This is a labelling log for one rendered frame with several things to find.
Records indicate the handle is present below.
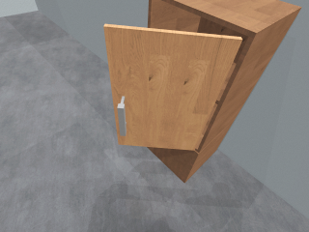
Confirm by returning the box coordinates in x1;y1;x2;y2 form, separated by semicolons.
117;96;126;136

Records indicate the cupboard door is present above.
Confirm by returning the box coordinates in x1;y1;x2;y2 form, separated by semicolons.
103;23;242;151

